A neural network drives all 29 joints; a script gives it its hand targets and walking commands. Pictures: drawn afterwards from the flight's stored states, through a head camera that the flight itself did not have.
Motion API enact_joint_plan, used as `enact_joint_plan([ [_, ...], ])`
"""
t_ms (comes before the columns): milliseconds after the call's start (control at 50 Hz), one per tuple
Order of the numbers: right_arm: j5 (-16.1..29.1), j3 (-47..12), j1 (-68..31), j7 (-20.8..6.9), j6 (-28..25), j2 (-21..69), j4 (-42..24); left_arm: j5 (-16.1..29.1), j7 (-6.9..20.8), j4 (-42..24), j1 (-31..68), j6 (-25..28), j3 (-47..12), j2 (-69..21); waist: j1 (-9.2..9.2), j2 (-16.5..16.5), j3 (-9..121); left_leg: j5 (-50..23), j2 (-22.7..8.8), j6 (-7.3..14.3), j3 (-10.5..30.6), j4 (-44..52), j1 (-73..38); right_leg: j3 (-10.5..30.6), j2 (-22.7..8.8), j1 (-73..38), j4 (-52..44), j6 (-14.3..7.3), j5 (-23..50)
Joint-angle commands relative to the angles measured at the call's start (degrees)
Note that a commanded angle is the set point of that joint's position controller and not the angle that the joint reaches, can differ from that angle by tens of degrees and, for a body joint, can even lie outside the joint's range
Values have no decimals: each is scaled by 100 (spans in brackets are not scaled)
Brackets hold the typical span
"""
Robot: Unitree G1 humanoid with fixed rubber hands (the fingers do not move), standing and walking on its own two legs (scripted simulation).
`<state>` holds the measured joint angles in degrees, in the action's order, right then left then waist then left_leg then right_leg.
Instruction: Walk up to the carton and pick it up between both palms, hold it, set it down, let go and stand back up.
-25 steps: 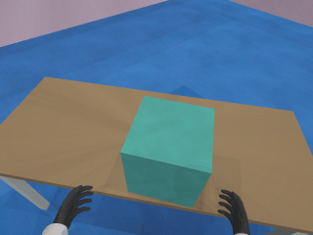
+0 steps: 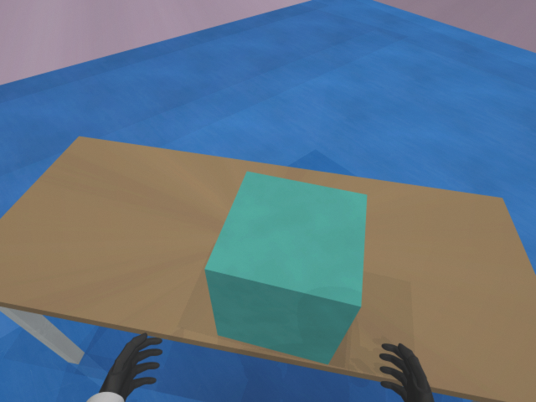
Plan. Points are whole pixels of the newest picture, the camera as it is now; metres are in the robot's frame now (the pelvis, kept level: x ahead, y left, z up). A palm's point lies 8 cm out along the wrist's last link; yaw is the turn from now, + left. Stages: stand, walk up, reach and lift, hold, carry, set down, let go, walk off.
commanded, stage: set down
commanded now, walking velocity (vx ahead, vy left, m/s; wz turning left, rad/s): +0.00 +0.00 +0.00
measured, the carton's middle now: (287, 269) +0.37 -0.02 -0.07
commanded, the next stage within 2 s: let go in 0.64 s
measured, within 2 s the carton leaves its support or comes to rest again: neither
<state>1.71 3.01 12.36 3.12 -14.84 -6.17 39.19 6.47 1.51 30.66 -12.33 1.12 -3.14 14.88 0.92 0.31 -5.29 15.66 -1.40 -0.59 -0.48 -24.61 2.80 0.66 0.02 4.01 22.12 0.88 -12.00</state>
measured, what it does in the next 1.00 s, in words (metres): stands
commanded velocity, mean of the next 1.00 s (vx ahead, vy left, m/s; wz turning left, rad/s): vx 0.00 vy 0.00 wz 0.00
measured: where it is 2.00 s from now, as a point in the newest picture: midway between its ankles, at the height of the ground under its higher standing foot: outside the picture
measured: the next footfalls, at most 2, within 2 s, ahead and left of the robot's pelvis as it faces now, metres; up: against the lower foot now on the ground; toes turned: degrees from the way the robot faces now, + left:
none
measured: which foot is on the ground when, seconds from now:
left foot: down 0.00-1.00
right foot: down 0.00-1.00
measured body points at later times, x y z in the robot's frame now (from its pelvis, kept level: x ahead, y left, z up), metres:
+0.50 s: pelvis +0.00 -0.01 +0.00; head +0.00 +0.00 +0.45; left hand +0.16 +0.22 -0.09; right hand +0.16 -0.23 -0.09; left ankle -0.02 +0.12 -0.74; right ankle +0.01 -0.13 -0.74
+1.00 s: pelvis +0.00 -0.01 +0.00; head +0.01 +0.00 +0.45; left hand +0.17 +0.22 -0.10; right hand +0.16 -0.24 -0.09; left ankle -0.02 +0.12 -0.74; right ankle +0.01 -0.13 -0.74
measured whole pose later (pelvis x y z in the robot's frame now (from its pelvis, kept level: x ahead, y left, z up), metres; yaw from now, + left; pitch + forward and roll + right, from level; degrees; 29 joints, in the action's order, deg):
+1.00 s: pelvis +0.00 -0.01 +0.00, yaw -1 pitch -5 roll +0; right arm -1.1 2.7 10.8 -0.8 -11.1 -9.1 42.7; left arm 0.9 -0.9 32.1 -10.6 -7.2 0.8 10.6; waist 1.1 0.8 -5.1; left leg 14.7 -2.0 -1.3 -1.6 -22.1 2.2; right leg 1.0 0.5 4.8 21.9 0.1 -12.0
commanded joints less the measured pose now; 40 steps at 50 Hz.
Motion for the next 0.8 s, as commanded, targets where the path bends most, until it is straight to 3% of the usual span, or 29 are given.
enact_joint_plan([
  [0, -42, 175, -543, -45, -140, -596, -816, -104, -91, -980, 620, 43, 322, 523, 11, -331, 583, -1577, 130, -403, -237, 400, 83, -152, 77, -87, -436, -198, 742],
  [20, -32, 155, -462, -5, -172, -508, -1129, -2, -65, -1115, 621, 95, 371, 622, 13, -95, 672, -1581, 146, -355, -265, 378, 118, -132, 56, -136, -428, -139, 896],
  [80, -77, 218, -657, -132, -6, -774, -624, -219, -155, -816, 631, -138, 322, 367, 13, -328, 529, -1622, 114, -431, -215, 489, 22, -188, 118, -22, -471, -212, 755],
  [120, -94, 197, -511, -66, 17, -612, -961, -122, -117, -986, 695, -140, 355, 476, -33, -134, 560, -1452, 151, -357, -274, 464, 105, -158, 72, -91, -485, -166, 734],
  [280, -168, 228, -594, -185, 223, -750, -786, -297, -197, -854, 732, -364, 410, 258, 59, -206, 571, -1511, 175, -374, -303, 570, 69, -168, 113, -67, -510, -187, 744],
  [440, -271, 227, -662, -247, 280, -824, -801, -349, -228, -699, 769, -490, 514, 281, 98, 8, 544, -1328, 177, -248, -361, 596, 65, -146, 101, 12, -485, -141, 640],
  [500, -281, 258, -658, -305, 303, -900, -668, -456, -278, -734, 768, -571, 537, 230, 142, -137, 588, -1370, 167, -282, -365, 582, 73, -154, 118, 11, -457, -168, 607],
  [560, -254, 221, -561, -315, 232, -822, -805, -405, -270, -876, 699, -528, 578, 296, 102, -30, 729, -1554, 193, -238, -395, 513, 37, -123, 103, -30, -425, -118, 923],
  [720, -274, 178, -584, -353, 219, -931, -534, -534, -265, -758, 697, -607, 566, 180, 36, -84, 599, -1544, 189, -229, -385, 518, -13, -118, 121, 52, -444, -113, 901],
  [780, -264, 127, -503, -329, 183, -855, -607, -493, -244, -775, 667, -585, 599, 224, 10, 34, 624, -1579, 214, -188, -413, 475, -17, -117, 106, 10, -443, -71, 1018],
])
